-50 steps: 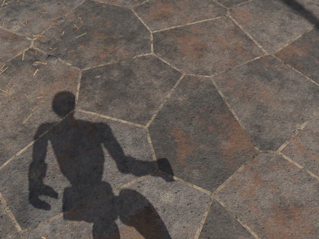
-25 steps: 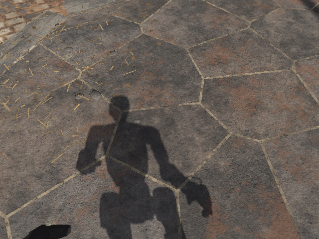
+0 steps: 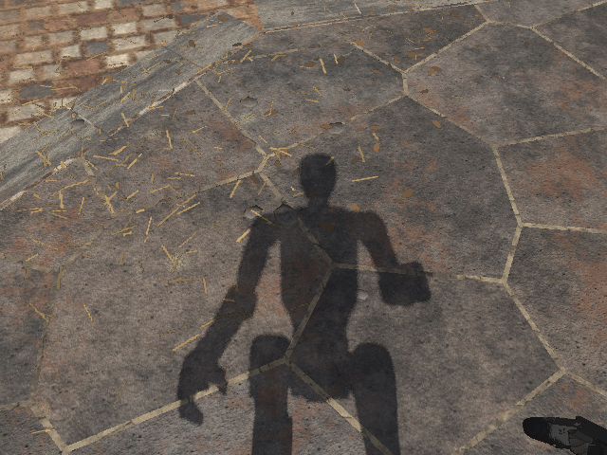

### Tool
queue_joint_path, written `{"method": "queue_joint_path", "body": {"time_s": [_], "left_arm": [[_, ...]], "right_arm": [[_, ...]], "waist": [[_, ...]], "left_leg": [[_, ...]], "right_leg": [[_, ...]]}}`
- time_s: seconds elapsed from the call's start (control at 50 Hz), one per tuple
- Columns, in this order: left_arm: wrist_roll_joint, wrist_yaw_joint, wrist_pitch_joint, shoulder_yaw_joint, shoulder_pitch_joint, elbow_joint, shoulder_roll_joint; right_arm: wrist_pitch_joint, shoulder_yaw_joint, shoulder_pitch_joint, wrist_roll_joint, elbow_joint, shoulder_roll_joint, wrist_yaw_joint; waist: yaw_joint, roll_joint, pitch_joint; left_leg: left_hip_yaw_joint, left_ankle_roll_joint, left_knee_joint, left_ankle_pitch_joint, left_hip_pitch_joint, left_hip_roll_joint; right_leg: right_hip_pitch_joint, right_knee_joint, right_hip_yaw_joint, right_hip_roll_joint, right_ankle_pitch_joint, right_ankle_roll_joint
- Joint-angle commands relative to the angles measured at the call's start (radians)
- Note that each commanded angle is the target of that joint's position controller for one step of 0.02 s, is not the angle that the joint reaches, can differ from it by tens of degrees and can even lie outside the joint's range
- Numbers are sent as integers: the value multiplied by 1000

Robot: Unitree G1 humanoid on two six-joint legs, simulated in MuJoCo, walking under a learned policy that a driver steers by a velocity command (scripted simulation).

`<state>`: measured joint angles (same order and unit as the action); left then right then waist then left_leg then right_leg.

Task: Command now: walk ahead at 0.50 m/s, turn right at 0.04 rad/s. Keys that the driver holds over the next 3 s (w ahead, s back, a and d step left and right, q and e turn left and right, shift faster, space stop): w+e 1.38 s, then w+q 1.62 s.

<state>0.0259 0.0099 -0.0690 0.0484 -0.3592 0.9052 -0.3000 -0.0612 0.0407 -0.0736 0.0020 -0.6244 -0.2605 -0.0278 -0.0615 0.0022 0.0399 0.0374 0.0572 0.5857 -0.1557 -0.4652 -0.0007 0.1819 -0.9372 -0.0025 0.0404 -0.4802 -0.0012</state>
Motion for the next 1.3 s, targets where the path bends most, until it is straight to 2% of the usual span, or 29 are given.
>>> {"method": "queue_joint_path", "body": {"time_s": [0.02,0.06,0.12,0.2,0.34,0.38,0.42,0.46,0.48,0.5,0.52,0.54,0.56,0.58,0.6,0.62,0.68,0.78,0.88,0.94,0.96,0.98,1.0,1.02,1.04,1.06,1.12,1.16,1.3], "left_arm": [[23,4,-44,19,88,-117,-131],[3,1,-22,27,86,-106,-115],[5,-3,18,21,54,-93,-61],[-2,-2,24,23,143,-122,-50],[-8,39,15,2,354,-208,-15],[-7,53,15,3,386,-239,-21],[-5,63,18,15,362,-257,-43],[-2,59,23,49,198,-231,-102],[-1,45,26,83,34,-193,-162],[-1,20,38,112,-74,-173,-263],[-1,24,25,108,-29,-205,-302],[-6,27,17,84,-39,-209,-211],[-7,25,9,73,-6,-207,-167],[-4,24,5,65,60,-216,-144],[-8,21,4,54,114,-231,-107],[-20,16,4,48,140,-249,-96],[-16,1,0,57,135,-253,-126],[-4,-22,15,66,69,-234,-154],[2,-28,29,67,10,-215,-146],[-7,-27,32,56,41,-230,-109],[-19,-23,29,34,38,-247,-49],[8,-23,19,15,-98,-278,9],[17,-26,18,28,-99,-258,-88],[12,-25,23,46,0,-265,-148],[1,-27,29,48,58,-277,-146],[-9,-24,29,50,95,-290,-135],[6,-10,44,47,82,-299,-80],[0,-8,52,40,116,-319,-57],[-3,24,38,22,279,-356,-24]], "right_arm": [[-8,55,-265,-2,-19,-161,10],[-21,40,-178,-11,-24,-102,4],[-50,48,-154,-13,-53,-106,5],[-57,56,-177,-22,-93,-125,23],[-32,68,-257,-3,-155,-168,41],[-14,73,-272,6,-170,-179,43],[2,79,-254,11,-168,-204,51],[21,84,-232,13,-160,-228,63],[23,78,-221,16,-153,-223,68],[8,54,-259,-13,-121,-145,67],[-32,19,-300,-14,-80,-60,50],[-66,39,-184,22,-65,-151,31],[-83,38,-126,42,-43,-158,24],[-90,36,-118,23,-50,-145,31],[-83,47,-118,-2,-58,-161,38],[-70,51,-136,-8,-59,-161,36],[-41,44,-137,-18,-49,-123,37],[-44,20,53,-12,-2,-76,27],[-63,38,103,8,21,-133,7],[-78,65,-66,1,-18,-176,13],[-81,80,-205,-17,-30,-227,21],[-67,100,-300,-29,-64,-308,19],[-62,83,-290,-4,-57,-226,13],[-56,66,-248,-1,-46,-164,17],[-49,57,-200,-10,-42,-145,20],[-44,49,-170,-14,-50,-124,21],[-52,43,-151,-11,-70,-103,25],[-57,52,-159,-7,-89,-129,25],[-38,66,-187,-3,-138,-187,34]], "waist": [[150,-101,-184],[83,-95,-99],[44,-88,-60],[59,-60,-11],[140,-31,58],[141,-40,61],[107,-74,19],[8,-102,-90],[-79,-73,-173],[-78,111,-268],[2,245,-399],[-67,118,-375],[-53,85,-244],[0,-3,-159],[33,2,-114],[63,23,-99],[82,28,-76],[9,72,-44],[1,101,-47],[99,120,-110],[158,29,-238],[106,-305,-367],[122,-266,-320],[148,-164,-195],[137,-92,-124],[122,-78,-67],[85,-127,-40],[84,-102,-22],[133,-62,12]], "left_leg": [[-452,203,-274,2,615,324],[-297,166,-346,100,420,258],[-183,169,-434,152,310,252],[-49,144,-467,207,338,239],[98,101,-452,260,482,262],[116,90,-399,353,559,284],[145,67,-292,655,597,288],[173,35,-41,934,579,268],[193,-2,188,842,452,226],[193,-57,533,304,116,141],[-13,-97,816,-437,-213,-70],[-156,-72,846,-395,-326,-7],[-139,-48,787,-312,-355,35],[-132,-45,683,-245,-311,80],[-127,-53,603,-207,-244,105],[-131,-63,574,-180,-184,116],[-99,-109,443,-123,-142,108],[-74,-136,57,203,-51,33],[-121,-103,-85,167,2,6],[-106,-35,-145,101,243,18],[-245,27,-131,39,483,169],[-701,189,-220,-198,803,393],[-838,189,-281,-428,788,423],[-690,147,-296,-418,677,381],[-552,120,-302,-283,563,340],[-453,115,-322,-161,470,302],[-272,110,-386,-16,364,251],[-208,130,-418,56,355,264],[31,100,-428,216,413,244]], "right_leg": [[581,-332,81,51,47,29],[486,-240,88,101,157,18],[436,-197,102,103,239,-5],[524,-30,131,86,437,-19],[536,272,18,58,554,21],[552,304,-15,43,469,44],[468,315,-72,-7,366,80],[238,323,-123,-89,295,129],[-23,393,-90,-111,358,171],[-352,406,259,97,361,266],[-580,574,830,300,227,456],[-577,632,771,280,197,403],[-454,633,613,243,247,361],[-298,638,502,194,336,323],[-180,653,427,162,439,306],[-100,677,396,142,496,305],[24,711,319,111,610,312],[104,690,237,28,488,231],[-10,584,382,87,370,201],[0,414,394,43,432,148],[102,156,317,-18,338,110],[450,-175,177,-158,-70,42],[589,-326,194,-81,-99,28],[624,-372,182,-45,-6,21],[599,-363,148,-12,66,14],[580,-319,145,15,115,11],[506,-244,116,59,166,7],[535,-184,108,71,203,-4],[506,159,31,61,493,-1]]}}
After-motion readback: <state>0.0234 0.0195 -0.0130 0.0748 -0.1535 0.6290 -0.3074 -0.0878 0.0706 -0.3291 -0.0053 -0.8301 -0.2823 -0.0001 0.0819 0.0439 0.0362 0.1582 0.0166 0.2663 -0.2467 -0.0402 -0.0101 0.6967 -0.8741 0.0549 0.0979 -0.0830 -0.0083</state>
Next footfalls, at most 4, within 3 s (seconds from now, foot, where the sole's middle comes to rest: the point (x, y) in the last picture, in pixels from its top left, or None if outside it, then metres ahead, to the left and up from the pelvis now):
0.48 right None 0.40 -0.17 -0.76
0.96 left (363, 331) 0.74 -0.08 -0.76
1.48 right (526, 328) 0.77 -0.47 -0.76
2.02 left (511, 206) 1.16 -0.49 -0.76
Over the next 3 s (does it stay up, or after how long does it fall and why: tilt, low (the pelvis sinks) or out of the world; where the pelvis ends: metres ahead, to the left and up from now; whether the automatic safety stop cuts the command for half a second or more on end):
stays up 1.46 -0.67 0.00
